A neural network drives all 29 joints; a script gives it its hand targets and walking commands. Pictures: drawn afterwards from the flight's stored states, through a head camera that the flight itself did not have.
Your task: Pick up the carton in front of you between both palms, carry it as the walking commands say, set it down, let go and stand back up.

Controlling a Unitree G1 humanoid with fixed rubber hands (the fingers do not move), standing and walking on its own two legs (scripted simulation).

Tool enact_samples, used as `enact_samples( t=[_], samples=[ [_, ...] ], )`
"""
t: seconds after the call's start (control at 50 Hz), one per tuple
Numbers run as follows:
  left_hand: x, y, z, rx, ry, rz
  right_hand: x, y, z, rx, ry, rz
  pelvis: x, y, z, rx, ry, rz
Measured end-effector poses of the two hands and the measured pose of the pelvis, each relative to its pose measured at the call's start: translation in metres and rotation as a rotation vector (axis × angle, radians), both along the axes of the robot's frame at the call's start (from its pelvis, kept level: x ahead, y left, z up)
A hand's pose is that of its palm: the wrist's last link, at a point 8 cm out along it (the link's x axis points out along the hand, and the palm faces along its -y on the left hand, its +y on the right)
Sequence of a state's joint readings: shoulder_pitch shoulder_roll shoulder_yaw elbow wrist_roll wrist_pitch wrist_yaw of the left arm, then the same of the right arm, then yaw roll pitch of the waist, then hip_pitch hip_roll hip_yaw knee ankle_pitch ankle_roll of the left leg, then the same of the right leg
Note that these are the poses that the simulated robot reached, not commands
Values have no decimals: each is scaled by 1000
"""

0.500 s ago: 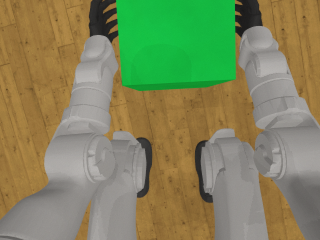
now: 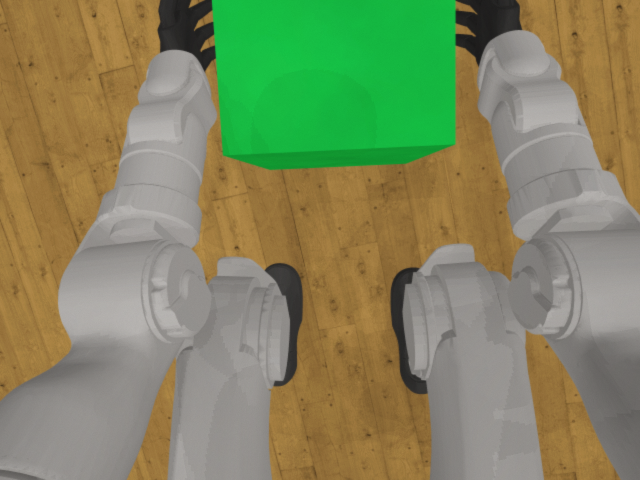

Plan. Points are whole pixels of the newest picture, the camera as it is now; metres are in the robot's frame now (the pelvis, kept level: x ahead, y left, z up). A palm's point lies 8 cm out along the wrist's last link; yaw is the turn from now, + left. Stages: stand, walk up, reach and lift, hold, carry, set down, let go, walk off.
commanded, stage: set down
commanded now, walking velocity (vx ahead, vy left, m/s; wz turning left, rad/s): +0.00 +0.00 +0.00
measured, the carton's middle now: (334, 75) +0.52 -0.01 -0.23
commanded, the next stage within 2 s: let go in 1.66 s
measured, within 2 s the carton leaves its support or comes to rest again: neither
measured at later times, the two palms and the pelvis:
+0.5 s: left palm (176, 81) +0.51 +0.16 -0.17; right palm (525, 57) +0.51 -0.21 -0.19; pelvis +0.00 +0.00 +0.00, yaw +0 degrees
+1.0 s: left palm (103, 35) +0.52 +0.16 -0.05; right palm out of the picture +0.53 -0.22 -0.05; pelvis +0.01 +0.00 +0.07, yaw -1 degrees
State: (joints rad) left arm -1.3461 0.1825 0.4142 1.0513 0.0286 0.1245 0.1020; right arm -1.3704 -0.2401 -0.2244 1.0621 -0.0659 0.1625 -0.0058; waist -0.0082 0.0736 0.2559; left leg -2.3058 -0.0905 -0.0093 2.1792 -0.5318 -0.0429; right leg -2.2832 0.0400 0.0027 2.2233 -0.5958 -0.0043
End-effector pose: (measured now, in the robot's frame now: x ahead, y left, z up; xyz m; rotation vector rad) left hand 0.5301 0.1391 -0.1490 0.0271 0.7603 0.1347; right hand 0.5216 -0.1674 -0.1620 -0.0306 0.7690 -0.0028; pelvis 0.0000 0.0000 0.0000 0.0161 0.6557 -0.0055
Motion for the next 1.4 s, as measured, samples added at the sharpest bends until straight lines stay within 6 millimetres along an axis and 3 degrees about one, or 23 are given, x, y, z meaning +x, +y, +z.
enact_samples(
  t=[0.38,0.52,0.58,0.66,0.8,0.98,1.4],
  samples=[
    [-2,7,-9,-3,4,-22,0,0,-9,9,-23,27,-1,3,-3,3,-40,3],
    [-18,26,-26,35,30,15,-15,-47,-26,-83,-2,-84,-2,0,-3,11,-61,-7],
    [-19,30,-27,36,17,21,-12,-59,-22,-89,-20,-92,-1,-2,-3,12,-60,-12],
    [-16,30,-20,25,-24,26,1,-59,-7,-77,-62,-89,0,-3,-3,15,-49,-18],
    [-10,21,22,16,-112,24,13,-48,37,-65,-132,-79,2,-4,14,16,-16,-16],
    [-13,21,95,22,-107,34,7,-54,108,-74,-117,-95,8,-3,68,12,79,-19],
    [-14,28,216,32,-131,28,9,-64,232,-72,-135,-78,22,-2,174,7,159,-24]
  ],
)
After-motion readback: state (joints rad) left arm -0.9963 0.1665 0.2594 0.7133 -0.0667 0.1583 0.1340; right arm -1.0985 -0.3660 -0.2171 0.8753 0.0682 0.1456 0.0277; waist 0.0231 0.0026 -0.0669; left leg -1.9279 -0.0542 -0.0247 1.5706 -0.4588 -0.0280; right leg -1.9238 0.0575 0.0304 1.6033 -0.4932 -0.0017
